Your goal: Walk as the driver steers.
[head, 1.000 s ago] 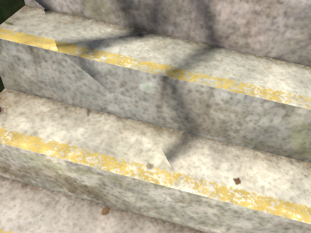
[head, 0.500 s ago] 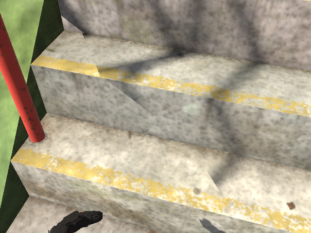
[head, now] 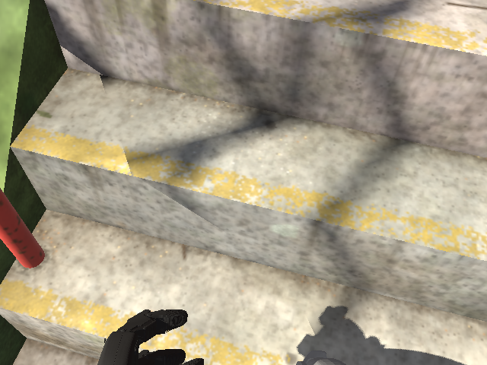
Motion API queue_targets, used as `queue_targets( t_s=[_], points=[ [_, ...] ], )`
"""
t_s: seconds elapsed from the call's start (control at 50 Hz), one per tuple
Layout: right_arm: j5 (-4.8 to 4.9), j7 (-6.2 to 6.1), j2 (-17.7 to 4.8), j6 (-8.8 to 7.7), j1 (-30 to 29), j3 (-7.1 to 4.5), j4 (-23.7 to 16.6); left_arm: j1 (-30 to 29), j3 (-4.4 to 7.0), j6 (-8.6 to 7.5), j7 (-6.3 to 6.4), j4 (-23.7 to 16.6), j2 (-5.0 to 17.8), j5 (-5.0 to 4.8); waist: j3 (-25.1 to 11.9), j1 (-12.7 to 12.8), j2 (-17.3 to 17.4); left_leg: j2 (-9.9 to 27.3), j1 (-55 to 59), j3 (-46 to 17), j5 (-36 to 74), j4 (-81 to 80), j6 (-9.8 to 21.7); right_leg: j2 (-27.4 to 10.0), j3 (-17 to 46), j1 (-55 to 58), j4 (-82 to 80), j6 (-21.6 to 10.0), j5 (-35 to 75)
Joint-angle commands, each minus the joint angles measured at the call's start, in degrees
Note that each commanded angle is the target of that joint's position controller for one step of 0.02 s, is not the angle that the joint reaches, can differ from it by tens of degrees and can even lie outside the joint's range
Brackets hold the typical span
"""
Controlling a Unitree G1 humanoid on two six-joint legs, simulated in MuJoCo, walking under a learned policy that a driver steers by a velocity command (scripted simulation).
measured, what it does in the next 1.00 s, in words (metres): climbs, turning right: left foot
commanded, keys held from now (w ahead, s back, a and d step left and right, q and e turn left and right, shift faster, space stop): shift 0.16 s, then w+shift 0.16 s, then w+e+shift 0.68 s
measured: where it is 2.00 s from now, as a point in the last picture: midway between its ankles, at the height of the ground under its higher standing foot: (299, 188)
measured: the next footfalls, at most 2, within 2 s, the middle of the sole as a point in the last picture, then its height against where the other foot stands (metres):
left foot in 0.46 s outside the picture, level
right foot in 1.02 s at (255, 324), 0.22 m higher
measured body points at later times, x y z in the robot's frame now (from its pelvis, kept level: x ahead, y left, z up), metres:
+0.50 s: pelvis +0.10 +0.09 +0.10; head +0.10 +0.10 +0.55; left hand +0.20 +0.34 -0.04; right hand +0.21 -0.15 -0.01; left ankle +0.14 +0.18 -0.60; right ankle +0.09 -0.07 -0.53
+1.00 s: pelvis +0.27 +0.10 +0.15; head +0.30 +0.13 +0.60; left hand +0.59 +0.22 +0.09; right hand +0.17 -0.13 +0.03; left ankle +0.14 +0.19 -0.58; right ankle +0.35 +0.00 -0.37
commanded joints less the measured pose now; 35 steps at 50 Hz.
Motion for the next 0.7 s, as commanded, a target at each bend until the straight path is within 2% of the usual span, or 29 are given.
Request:
queue_targets(
  t_s=[0.02,0.04,0.06,0.08,0.1,0.12,0.14,0.18,0.24,0.28,0.3,0.32,0.34,0.36,0.38,0.4,0.42,0.44,0.46,0.48,0.5,0.52,0.54,0.56,0.58,0.62,0.64,0.66,0.7],
  points=[
    [-2.93,2.52,-2.3,-0.69,-4.6,-0.91,-8.2,15.2,5.08,1.70,1.70,4.6,8.1,1.15,-31.1,6.2,-6.8,-12.2,-25.7,-19.1,-6.5,61.1,0.5,-12.1,41.6,41.3,-32.2,-7.1,-8.9],
    [-4.50,1.79,5.2,1.06,-9.5,0.46,-13.5,10.0,5.30,1.25,2.38,5.6,8.7,3.18,-18.0,1.3,-6.2,-12.5,-32.2,-17.7,-1.4,66.6,1.1,-14.9,38.1,25.3,-32.3,-4.3,-11.8],
    [-6.43,1.06,5.5,2.52,-8.9,0.83,-14.5,6.6,5.10,0.71,2.40,7.2,6.5,2.57,-7.5,-1.4,-1.3,-11.2,-34.5,-14.6,-2.1,66.6,1.1,-15.0,35.3,14.0,-34.8,-1.8,-12.5],
    [-7.02,0.44,6.3,4.03,-5.2,1.14,-14.3,4.5,4.50,-0.18,2.19,8.7,4.8,2.13,-3.2,-5.0,0.0,-10.6,-35.1,-13.8,-4.5,65.6,0.6,-14.2,31.6,7.3,-34.6,0.1,-14.3],
    [-6.65,-0.06,4.9,5.22,0.6,0.74,-11.3,3.0,3.84,-1.20,1.81,8.8,2.7,1.87,-2.1,-6.4,0.5,-11.1,-32.9,-12.0,-5.3,66.9,-0.7,-13.9,28.4,3.0,-35.2,0.7,-11.5],
    [-6.32,-0.79,5.4,6.16,2.3,0.75,-11.2,2.0,3.68,-2.37,1.20,10.0,2.4,2.16,-1.9,-7.6,-4.9,-11.8,-35.1,-10.8,-6.5,73.9,-0.9,-14.4,27.5,1.4,-35.9,-0.5,-11.0],
    [-5.78,-1.30,5.5,6.58,1.6,0.89,-11.4,3.0,3.72,-3.47,0.73,11.6,2.4,1.98,-0.9,-7.5,-5.3,-11.5,-38.1,-10.5,-6.3,75.3,-1.2,-14.4,26.2,1.4,-36.9,-1.1,-10.8],
    [-4.48,-1.58,5.5,6.42,-1.2,0.76,-11.9,6.7,4.85,-4.67,0.55,14.0,6.1,1.81,-0.3,-6.3,-7.9,-10.7,-44.9,-8.8,-5.4,73.7,-1.7,-15.6,25.2,5.1,-40.2,-1.7,-13.4],
    [-4.68,-0.67,2.2,6.02,-8.7,0.06,-14.8,12.5,6.94,-5.82,1.12,15.2,9.9,1.34,-4.0,-3.5,-9.3,-5.0,-51.7,-7.3,-2.7,65.7,-3.1,-19.0,32.5,13.9,-45.3,-2.3,-26.2],
    [-3.49,0.31,0.9,6.03,-10.4,-0.23,-15.1,14.7,8.26,-6.58,2.03,15.1,13.0,1.16,-6.8,-2.2,-9.7,-2.2,-52.0,-0.6,-5.2,59.4,-3.9,-20.0,33.3,18.6,-48.4,-4.0,-30.3],
    [-3.30,0.98,2.0,6.10,-11.2,-0.20,-15.1,14.9,8.85,-6.50,2.52,15.3,13.3,1.98,-7.3,-1.9,-10.7,-1.0,-50.3,0.5,-4.6,57.6,-3.7,-19.5,32.6,19.0,-48.5,-4.3,-29.1],
    [-1.84,1.50,2.1,5.89,-12.5,-0.06,-15.7,15.0,9.29,-6.39,3.50,14.3,14.4,1.97,-7.7,-2.0,-13.0,1.7,-47.8,-0.4,-9.2,51.5,-3.3,-21.2,34.2,19.0,-51.9,-3.9,-31.4],
    [-4.46,5.88,-6.0,9.42,-16.1,0.98,-11.8,8.3,3.76,-4.74,-2.48,11.2,9.8,7.57,-11.4,4.5,-10.3,0.2,-47.5,-0.6,-18.0,45.4,-1.1,-23.0,36.3,9.6,-55.9,-9.1,-25.2],
    [-5.65,5.86,-4.7,10.22,-14.1,0.07,-12.3,5.1,4.81,-4.83,-4.36,9.5,12.4,5.72,-12.2,1.4,-11.9,0.4,-38.6,0.7,-18.4,37.9,0.8,-21.0,32.2,9.0,-55.0,-5.5,-22.0],
    [-0.65,3.56,4.1,6.68,-13.5,1.58,-16.6,8.5,9.64,-4.16,1.66,10.9,17.3,2.08,-9.0,-4.0,-15.3,1.9,-29.4,4.4,-25.3,24.1,1.1,-16.4,26.1,13.7,-52.8,-1.6,-24.9],
    [2.19,3.07,3.2,5.62,-6.8,1.75,-13.0,11.5,9.29,-3.40,4.26,13.0,16.4,0.93,-11.4,-4.3,-10.2,-0.7,-13.6,12.4,-32.7,10.6,1.3,-13.9,20.4,7.4,-52.2,-2.7,-25.2],
    [3.05,1.95,2.5,5.26,0.7,1.09,-9.0,12.0,9.28,-2.75,5.23,13.0,14.8,1.60,-10.3,-7.1,-3.6,-2.4,-2.2,14.7,-29.3,-1.5,0.3,-10.8,19.3,4.5,-43.5,-3.3,-28.9],
    [2.03,1.11,0.2,4.92,8.0,-0.25,-4.1,14.5,7.72,-3.27,4.23,13.1,10.8,2.77,-12.6,-7.2,2.2,-6.0,8.2,14.0,-33.5,-0.1,-2.1,-9.7,20.7,3.6,-31.2,-4.7,-25.9],
    [-0.96,1.38,-1.1,3.31,16.1,-0.94,-1.4,6.3,6.62,-4.97,2.11,10.2,5.9,3.85,-10.9,-12.9,5.7,-3.4,11.0,6.6,-29.4,0.1,-2.4,-3.9,15.1,-2.5,-8.4,-2.9,-9.6],
    [-5.09,0.47,-1.4,1.36,15.8,-0.68,-1.1,-2.4,5.87,-6.18,1.65,4.3,0.4,0.98,-9.0,-12.3,8.4,7.6,13.3,-11.5,-18.0,-7.8,-4.0,4.0,15.0,-16.2,18.4,2.1,5.3],
    [-6.27,-0.22,-7.1,0.40,9.0,-2.52,-5.8,5.7,5.32,-7.21,1.22,2.1,-0.5,0.50,-17.0,-4.1,14.0,24.7,15.5,-47.4,-51.0,-24.9,-2.1,-1.9,19.7,-24.9,37.7,4.2,18.4],
    [-4.47,-1.29,-6.7,0.22,-1.3,-2.90,-8.3,5.9,5.57,-7.71,0.98,1.9,1.4,1.64,-16.4,0.0,5.3,25.7,10.2,-44.7,-54.6,-27.7,-4.9,-2.8,17.6,-24.4,51.5,6.1,26.9],
    [-4.43,-1.87,-5.4,-0.30,-4.1,-2.41,-7.5,5.4,4.54,-7.08,0.10,0.6,0.3,3.39,-14.8,2.9,-0.2,21.6,4.6,-33.2,-46.1,-22.3,-5.0,-4.0,16.9,-21.8,57.3,6.7,29.4],
    [-4.38,-1.87,-3.3,-1.15,-3.5,-1.38,-5.7,3.8,5.12,-5.86,-0.75,-1.2,3.5,2.58,-9.8,3.3,-2.9,17.8,-3.1,-18.0,-32.7,-18.4,-3.5,-3.4,15.9,-18.2,58.2,7.2,25.4],
    [-4.36,-2.47,-2.1,-2.04,-1.9,-0.92,-4.7,3.7,5.87,-5.05,-1.51,-1.7,6.2,2.45,-7.8,2.6,-5.3,15.7,-5.5,-12.4,-30.3,-18.2,-2.8,-3.6,16.7,-16.1,54.8,7.0,25.2],
    [-4.50,-2.81,-2.8,-2.45,3.0,-1.48,-0.9,2.7,5.69,-3.70,-3.50,-1.8,5.5,3.13,-5.8,1.6,-5.0,14.3,-1.1,-7.3,-31.6,-19.2,-3.2,-3.1,17.5,-18.9,51.5,5.2,25.7],
    [-5.10,-3.01,-4.5,-2.37,4.3,-1.98,-0.6,2.9,5.91,-3.09,-3.74,-1.2,6.1,2.68,-5.4,0.9,-5.2,14.4,0.5,-5.5,-30.6,-19.6,-2.8,-2.4,16.2,-19.8,51.1,4.8,26.0],
    [-5.35,-3.34,-4.2,-2.43,4.2,-2.02,-0.1,2.6,5.92,-2.63,-3.54,-0.7,5.1,2.22,-5.5,1.1,-4.9,14.2,1.1,-3.5,-27.2,-19.4,-2.3,-0.8,14.5,-21.1,56.9,4.3,27.0],
    [-5.39,-3.00,-3.1,-2.93,5.6,-1.48,0.5,1.5,5.72,-1.44,-2.77,-1.0,4.4,2.62,-4.6,1.7,-2.0,14.8,3.3,-0.2,-26.0,-19.8,-2.5,-1.3,14.5,-25.0,62.1,2.8,25.1]
  ],
)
